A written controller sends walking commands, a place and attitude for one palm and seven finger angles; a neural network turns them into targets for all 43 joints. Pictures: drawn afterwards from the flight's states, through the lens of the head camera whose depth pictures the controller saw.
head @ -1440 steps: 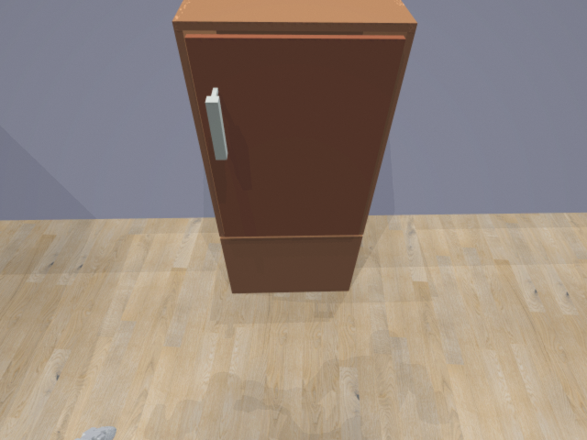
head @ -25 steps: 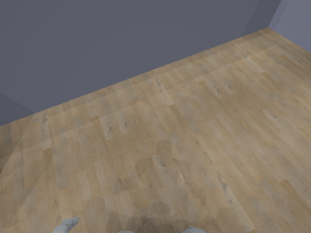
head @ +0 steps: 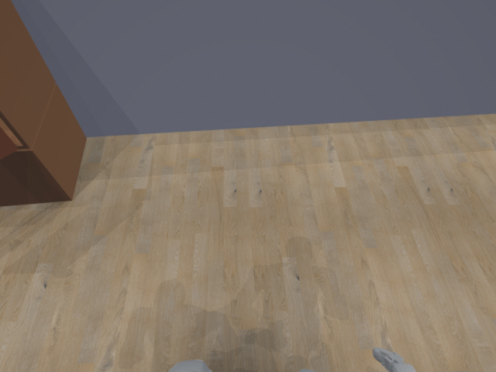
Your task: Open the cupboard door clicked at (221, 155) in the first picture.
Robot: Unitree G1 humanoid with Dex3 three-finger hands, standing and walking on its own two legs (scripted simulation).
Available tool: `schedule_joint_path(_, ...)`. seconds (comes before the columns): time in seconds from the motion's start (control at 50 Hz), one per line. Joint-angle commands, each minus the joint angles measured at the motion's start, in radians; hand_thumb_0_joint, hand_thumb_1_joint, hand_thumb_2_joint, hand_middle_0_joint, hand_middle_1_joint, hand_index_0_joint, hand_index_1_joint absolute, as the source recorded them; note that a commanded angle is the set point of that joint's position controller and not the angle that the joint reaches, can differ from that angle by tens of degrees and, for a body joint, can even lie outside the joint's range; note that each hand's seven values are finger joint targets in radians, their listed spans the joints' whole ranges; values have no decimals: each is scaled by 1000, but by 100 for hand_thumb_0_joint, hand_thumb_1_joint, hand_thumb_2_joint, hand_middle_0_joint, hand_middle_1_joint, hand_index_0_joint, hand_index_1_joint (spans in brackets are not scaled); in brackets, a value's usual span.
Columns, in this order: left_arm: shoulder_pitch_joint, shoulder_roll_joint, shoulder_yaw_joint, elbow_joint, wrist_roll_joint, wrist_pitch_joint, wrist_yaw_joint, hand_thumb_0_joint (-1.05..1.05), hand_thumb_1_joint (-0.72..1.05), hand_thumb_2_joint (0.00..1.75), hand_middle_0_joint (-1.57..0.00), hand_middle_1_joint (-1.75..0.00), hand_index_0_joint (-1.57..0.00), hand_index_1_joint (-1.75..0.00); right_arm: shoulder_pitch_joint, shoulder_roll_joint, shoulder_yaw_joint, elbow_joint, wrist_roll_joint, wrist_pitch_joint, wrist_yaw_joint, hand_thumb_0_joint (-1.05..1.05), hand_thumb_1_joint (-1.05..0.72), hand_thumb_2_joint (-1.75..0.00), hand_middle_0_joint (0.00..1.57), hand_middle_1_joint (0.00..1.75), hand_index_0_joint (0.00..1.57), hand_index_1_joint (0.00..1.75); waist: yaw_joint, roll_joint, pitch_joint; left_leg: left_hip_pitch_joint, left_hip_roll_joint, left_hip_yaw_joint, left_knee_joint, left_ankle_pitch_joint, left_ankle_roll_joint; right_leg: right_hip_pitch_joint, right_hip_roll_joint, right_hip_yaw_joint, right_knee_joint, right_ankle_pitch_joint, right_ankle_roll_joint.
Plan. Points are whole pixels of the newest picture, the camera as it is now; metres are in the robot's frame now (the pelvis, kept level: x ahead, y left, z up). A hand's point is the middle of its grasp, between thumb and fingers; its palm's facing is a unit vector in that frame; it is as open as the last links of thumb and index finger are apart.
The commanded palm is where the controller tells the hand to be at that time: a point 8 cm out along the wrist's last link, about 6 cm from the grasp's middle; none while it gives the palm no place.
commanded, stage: turn to face it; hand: left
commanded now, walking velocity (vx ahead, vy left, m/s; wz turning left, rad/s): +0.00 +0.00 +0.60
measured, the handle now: out of the picture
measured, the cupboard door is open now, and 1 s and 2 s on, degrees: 44 44 44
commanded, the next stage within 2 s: take the last steps up to it in 1.38 s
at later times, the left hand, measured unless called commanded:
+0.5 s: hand out of the picture +0.04 +0.15 -0.13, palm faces +0.29 -0.92 -0.26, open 7.4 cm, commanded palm none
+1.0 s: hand out of the picture -0.03 +0.20 -0.14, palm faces +0.59 -0.77 -0.25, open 7.4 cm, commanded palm none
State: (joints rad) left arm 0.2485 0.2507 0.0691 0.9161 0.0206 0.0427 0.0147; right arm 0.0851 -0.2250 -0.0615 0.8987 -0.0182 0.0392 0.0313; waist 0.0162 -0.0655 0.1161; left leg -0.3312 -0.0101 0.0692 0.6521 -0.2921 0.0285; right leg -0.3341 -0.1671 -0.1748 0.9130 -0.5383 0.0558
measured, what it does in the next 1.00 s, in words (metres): steps on the spot, turning left: right foot, then left foot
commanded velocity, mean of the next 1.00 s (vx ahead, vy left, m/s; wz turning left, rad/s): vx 0.00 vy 0.00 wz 0.60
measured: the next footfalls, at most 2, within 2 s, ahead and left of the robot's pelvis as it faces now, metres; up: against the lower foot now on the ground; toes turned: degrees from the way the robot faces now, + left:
right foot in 0.32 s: +0.06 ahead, -0.14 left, +0.00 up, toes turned +8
left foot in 0.74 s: +0.02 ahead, +0.09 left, +0.00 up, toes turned +32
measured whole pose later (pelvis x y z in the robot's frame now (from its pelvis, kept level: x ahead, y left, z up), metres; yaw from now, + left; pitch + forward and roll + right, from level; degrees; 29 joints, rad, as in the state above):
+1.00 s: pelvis +0.02 -0.03 +0.02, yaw +35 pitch +1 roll -1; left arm 0.17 0.26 0.07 0.89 0.02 0.05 0.00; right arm 0.14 -0.21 -0.05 0.91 -0.02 0.04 0.01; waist 0.01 -0.02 0.09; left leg -0.28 -0.03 -0.04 0.49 -0.22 0.04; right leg -0.48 -0.09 -0.01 1.01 -0.40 0.09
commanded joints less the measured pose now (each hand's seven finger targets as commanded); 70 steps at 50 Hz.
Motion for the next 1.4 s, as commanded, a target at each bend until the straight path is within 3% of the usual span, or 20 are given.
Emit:
schedule_joint_path(0.0,-127,85,20,-121,-3,-19,6,0,90,90,-20,-30,-20,-30,112,-229,-56,-43,-7,-13,-45,0,-90,-90,20,30,20,30,-78,260,-159,194,319,-384,-291,429,178,-268,31,177,273,16,27)
schedule_joint_path(0.08,-66,75,22,-87,0,-11,-8,0,90,90,-20,-30,-20,-30,55,-201,-44,-58,-7,-20,-43,0,-90,-90,20,30,20,30,-27,203,-133,126,223,-288,-311,317,125,-184,69,158,158,117,30)
schedule_joint_path(0.2,-69,58,17,-113,-5,-18,-5,0,90,90,-20,-30,-20,-30,45,-208,-58,-67,-13,-7,-36,0,-90,-90,20,30,20,30,-27,237,-140,59,199,-375,-283,231,127,-31,139,130,-127,111,18)
schedule_joint_path(0.26,33,80,25,-94,-7,-39,3,0,90,90,-20,-30,-20,-30,12,-188,-61,-82,-1,-3,-35,0,-90,-90,20,30,20,30,27,192,-183,-45,135,-365,-157,233,71,213,144,125,-439,291,7)
schedule_joint_path(0.3,76,227,51,-95,15,-55,18,0,90,90,-20,-30,-20,-30,16,-85,-47,-114,10,-8,-24,0,-90,-90,20,30,20,30,57,-242,-174,-321,-91,-103,266,-295,-65,362,-297,560,-653,387,-161)
schedule_joint_path(0.34,-8,157,31,-107,1,-56,24,0,90,90,-20,-30,-20,-30,18,-123,-59,-75,-3,7,-22,0,-90,-90,20,30,20,30,5,-167,-130,-295,-4,-167,582,-247,-63,206,-267,475,-616,506,-208)
schedule_joint_path(0.4,-75,92,10,-124,-1,-59,24,0,90,90,-20,-30,-20,-30,45,-88,-42,-39,0,20,-5,0,-90,-90,20,30,20,30,-39,-131,-114,-273,30,-108,599,-109,-90,215,-150,191,-552,725,-156)
schedule_joint_path(0.58,73,141,35,-58,10,-56,22,0,90,90,-20,-30,-20,-30,-66,-45,-14,-50,7,13,3,0,-90,-90,20,30,20,30,35,-144,-122,-148,26,19,168,-160,-76,330,-204,68,-472,927,-157)
schedule_joint_path(0.66,50,172,46,-56,3,-53,13,0,90,90,-20,-30,-20,-30,12,-76,-19,-45,4,-2,-3,0,-90,-90,20,30,20,30,-14,-114,-166,56,-10,63,-86,-33,-44,262,-202,5,-331,908,-112)
schedule_joint_path(0.68,29,167,45,-59,-5,-51,8,0,90,90,-20,-30,-20,-30,83,-109,-30,-29,1,-8,-2,0,-90,-90,20,30,20,30,-60,-38,-208,212,15,30,-201,114,-23,170,-182,-29,-185,829,-70)
schedule_joint_path(0.7,16,114,38,-97,-13,-46,-1,0,90,90,-20,-30,-20,-30,163,-229,-59,-21,-10,-17,-9,0,-90,-90,20,30,20,30,-106,245,-270,415,264,-307,-235,461,101,-105,-51,-66,56,334,7)
schedule_joint_path(0.72,-59,69,12,-150,-9,-38,1,0,90,90,-20,-30,-20,-30,229,-306,-75,-5,-3,-10,-20,0,-90,-90,20,30,20,30,-133,366,-264,423,446,-500,-260,784,233,-260,36,33,219,-158,26)
schedule_joint_path(0.76,-133,78,18,-134,-4,-20,16,0,90,90,-20,-30,-20,-30,192,-265,-65,-13,-2,-12,-42,0,-90,-90,20,30,20,30,-114,271,-210,308,376,-432,-267,583,206,-290,27,159,283,-63,22)
schedule_joint_path(0.86,-40,77,25,-73,2,-5,-7,0,90,90,-20,-30,-20,-30,37,-198,-39,-55,-4,-21,-41,0,-90,-90,20,30,20,30,-16,201,-115,100,220,-279,-345,243,121,-189,56,162,207,151,34)
schedule_joint_path(1.08,-23,65,15,-100,-9,-35,4,0,90,90,-20,-30,-20,-30,60,-185,-57,-54,-4,-8,-39,0,-90,-90,20,30,20,30,-3,230,-187,55,168,-398,-194,396,110,115,166,131,-338,228,12)
schedule_joint_path(1.1,23,82,21,-90,-10,-44,9,0,90,90,-20,-30,-20,-30,51,-168,-54,-61,1,-8,-37,0,-90,-90,20,30,20,30,22,189,-204,-10,130,-378,-142,326,72,235,136,147,-482,316,4)
schedule_joint_path(1.14,61,210,43,-84,13,-57,20,0,90,90,-20,-30,-20,-30,56,-74,-41,-91,10,-14,-28,0,-90,-90,20,30,20,30,43,-213,-188,-288,-94,-113,263,-301,-59,369,-298,548,-624,527,-178)
schedule_joint_path(1.18,-7,148,29,-90,1,-56,29,0,90,90,-20,-30,-20,-30,59,-105,-53,-57,0,8,-29,0,-90,-90,20,30,20,30,1,-172,-152,-261,-17,-169,546,-270,-57,222,-266,476,-592,627,-224)
schedule_joint_path(1.24,-53,89,6,-97,-4,-63,23,0,90,90,-20,-30,-20,-30,70,-77,-34,-15,0,18,-15,0,-90,-90,20,30,20,30,-33,-126,-113,-259,14,-123,587,-116,-81,227,-135,219,-546,788,-166)
schedule_joint_path(1.38,79,120,24,-25,9,-63,22,0,90,90,-20,-30,-20,-30,-21,-29,-6,0,9,9,-15,0,-90,-90,20,30,20,30,30,-130,-120,-134,3,-24,214,-180,-76,310,-153,159,-499,935,-176)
